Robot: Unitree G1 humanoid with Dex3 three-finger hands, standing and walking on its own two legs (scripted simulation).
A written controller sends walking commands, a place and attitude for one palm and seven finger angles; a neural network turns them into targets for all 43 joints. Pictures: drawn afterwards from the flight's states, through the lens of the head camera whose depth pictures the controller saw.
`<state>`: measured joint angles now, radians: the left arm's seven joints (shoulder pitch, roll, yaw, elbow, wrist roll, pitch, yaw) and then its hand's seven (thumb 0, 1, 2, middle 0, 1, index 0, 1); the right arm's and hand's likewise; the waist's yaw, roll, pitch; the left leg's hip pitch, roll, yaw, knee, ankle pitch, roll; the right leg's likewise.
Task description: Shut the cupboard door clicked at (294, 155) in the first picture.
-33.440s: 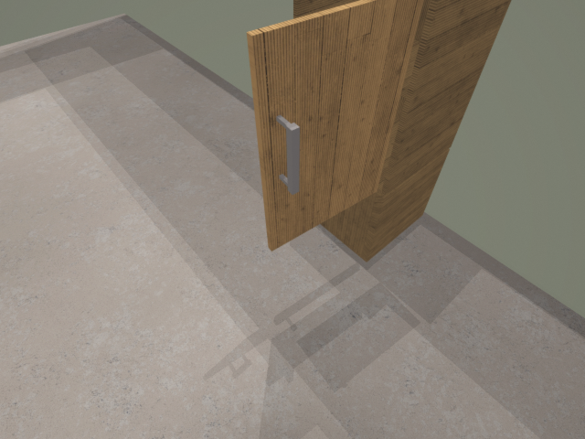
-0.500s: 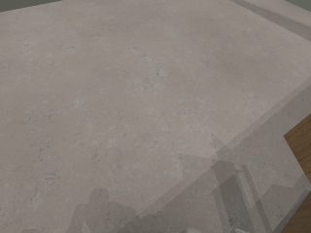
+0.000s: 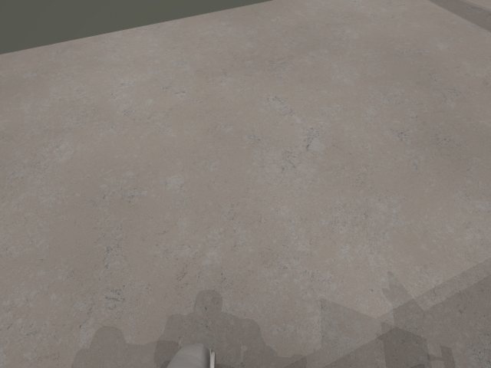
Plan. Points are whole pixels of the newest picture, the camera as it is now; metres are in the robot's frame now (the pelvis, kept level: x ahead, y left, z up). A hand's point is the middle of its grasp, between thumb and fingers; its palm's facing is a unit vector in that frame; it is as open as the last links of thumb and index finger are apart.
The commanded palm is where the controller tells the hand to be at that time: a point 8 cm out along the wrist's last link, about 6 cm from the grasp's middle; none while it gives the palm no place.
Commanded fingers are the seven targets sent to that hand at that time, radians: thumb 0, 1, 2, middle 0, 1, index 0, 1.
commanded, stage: walk to a spot facing it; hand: left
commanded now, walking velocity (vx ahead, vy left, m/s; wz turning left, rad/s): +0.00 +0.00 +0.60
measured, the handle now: out of the picture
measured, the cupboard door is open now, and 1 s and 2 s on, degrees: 58 58 58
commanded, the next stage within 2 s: turn to face it in 0.20 s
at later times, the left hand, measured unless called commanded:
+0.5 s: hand (113, 350) +0.18 +0.27 -0.18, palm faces +0.24 -0.95 -0.22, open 7.4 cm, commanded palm none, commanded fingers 0.00 0.90 0.90 -0.20 -0.30 -0.20 -0.30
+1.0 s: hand (138, 313) +0.24 +0.23 -0.17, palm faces -0.02 -0.98 -0.21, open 7.4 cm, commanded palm none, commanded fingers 0.00 0.90 0.90 -0.20 -0.30 -0.20 -0.30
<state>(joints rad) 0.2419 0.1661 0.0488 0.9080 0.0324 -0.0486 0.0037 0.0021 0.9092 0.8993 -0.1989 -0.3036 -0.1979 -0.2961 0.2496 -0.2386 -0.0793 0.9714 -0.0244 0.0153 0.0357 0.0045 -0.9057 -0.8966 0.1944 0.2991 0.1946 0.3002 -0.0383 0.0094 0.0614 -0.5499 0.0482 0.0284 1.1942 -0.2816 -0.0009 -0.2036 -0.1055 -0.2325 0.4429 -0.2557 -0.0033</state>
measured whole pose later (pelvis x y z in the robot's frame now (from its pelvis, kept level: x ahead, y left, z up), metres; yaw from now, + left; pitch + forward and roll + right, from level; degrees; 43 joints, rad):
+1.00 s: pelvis +0.20 +0.05 +0.00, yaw -6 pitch +1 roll +0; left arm 0.28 0.19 0.07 0.93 0.03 0.04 0.01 0.00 0.90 0.90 -0.20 -0.30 -0.20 -0.30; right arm 0.15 -0.23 -0.06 0.94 -0.01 0.05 -0.03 0.00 -0.91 -0.90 0.19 0.30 0.20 0.30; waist 0.03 -0.02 0.08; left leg -0.44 0.03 -0.01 0.92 -0.43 -0.07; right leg -0.24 0.03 0.08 0.46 -0.24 -0.01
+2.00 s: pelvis +0.21 +0.07 -0.01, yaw -41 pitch +2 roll +0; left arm 0.23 0.23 0.07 0.90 0.02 0.07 -0.01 0.01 0.90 0.90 -0.20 -0.30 -0.20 -0.30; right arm 0.16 -0.23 -0.04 0.87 -0.01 0.01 -0.02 0.00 -0.90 -0.90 0.20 0.30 0.20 0.30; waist 0.02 -0.04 0.05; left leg -0.30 0.03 0.02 0.55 -0.29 -0.02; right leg -0.34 0.07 0.14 0.60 -0.31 0.00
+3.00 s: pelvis +0.24 +0.03 +0.00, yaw -75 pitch +1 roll -2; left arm 0.19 0.28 0.10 0.91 0.02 0.09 -0.03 0.01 0.91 0.90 -0.20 -0.30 -0.19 -0.30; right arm 0.20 -0.19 0.00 0.86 -0.03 0.01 -0.03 0.00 -0.90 -0.90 0.20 0.30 0.20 0.30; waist 0.03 -0.04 0.08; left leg -0.22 0.09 0.13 0.49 -0.28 0.00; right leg -0.49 0.01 0.01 1.12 -0.46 0.06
